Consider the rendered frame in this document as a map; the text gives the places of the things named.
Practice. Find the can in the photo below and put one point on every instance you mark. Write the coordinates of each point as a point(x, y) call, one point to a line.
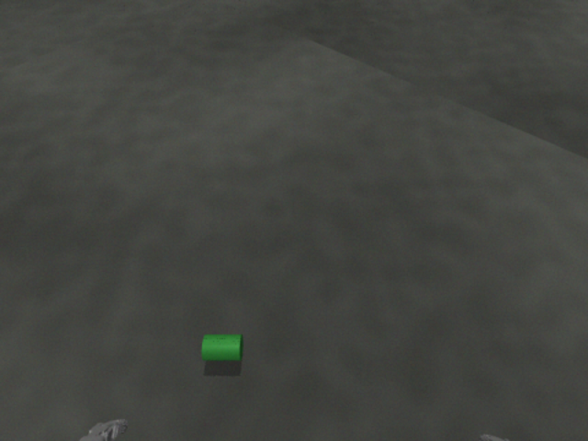
point(222, 347)

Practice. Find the left robot hand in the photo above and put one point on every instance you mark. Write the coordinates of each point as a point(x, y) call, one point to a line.
point(107, 431)

